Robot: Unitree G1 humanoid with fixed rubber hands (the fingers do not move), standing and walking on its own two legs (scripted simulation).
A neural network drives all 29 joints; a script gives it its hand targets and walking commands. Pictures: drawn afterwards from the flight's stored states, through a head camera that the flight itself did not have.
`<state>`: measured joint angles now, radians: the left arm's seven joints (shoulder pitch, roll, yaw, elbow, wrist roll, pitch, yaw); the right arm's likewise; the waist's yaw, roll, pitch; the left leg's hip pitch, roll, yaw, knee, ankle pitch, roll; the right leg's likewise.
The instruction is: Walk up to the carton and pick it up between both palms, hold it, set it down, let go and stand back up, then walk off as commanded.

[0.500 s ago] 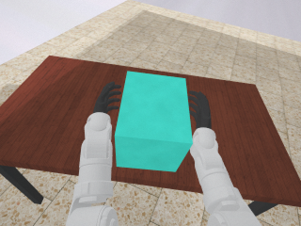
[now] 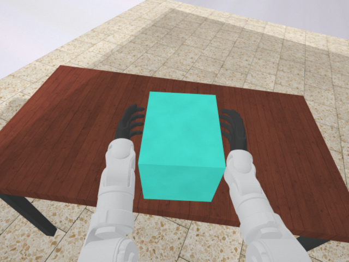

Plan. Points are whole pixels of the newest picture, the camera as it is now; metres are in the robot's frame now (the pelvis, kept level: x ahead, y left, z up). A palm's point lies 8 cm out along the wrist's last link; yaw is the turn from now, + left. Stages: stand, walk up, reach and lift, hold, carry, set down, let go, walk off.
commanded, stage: set down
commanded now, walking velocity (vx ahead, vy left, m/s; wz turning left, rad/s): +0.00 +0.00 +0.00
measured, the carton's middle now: (180, 146) +0.38 +0.01 +0.05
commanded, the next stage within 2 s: none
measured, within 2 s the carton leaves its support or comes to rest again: rests again in 1.80 s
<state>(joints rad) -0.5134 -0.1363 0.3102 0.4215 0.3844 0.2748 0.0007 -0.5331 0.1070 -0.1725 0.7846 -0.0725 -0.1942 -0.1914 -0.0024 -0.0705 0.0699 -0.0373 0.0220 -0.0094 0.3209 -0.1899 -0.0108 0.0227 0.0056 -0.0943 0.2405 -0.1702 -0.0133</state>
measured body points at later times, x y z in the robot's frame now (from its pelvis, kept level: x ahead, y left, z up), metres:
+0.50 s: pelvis +0.00 -0.01 +0.00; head +0.02 +0.02 +0.45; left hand +0.38 +0.14 +0.04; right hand +0.38 -0.13 +0.05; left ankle +0.00 +0.12 -0.75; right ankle -0.02 -0.11 -0.75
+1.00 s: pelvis +0.02 +0.00 +0.00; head +0.08 +0.03 +0.44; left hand +0.39 +0.15 -0.01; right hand +0.40 -0.11 +0.02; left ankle +0.00 +0.12 -0.75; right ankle -0.02 -0.11 -0.75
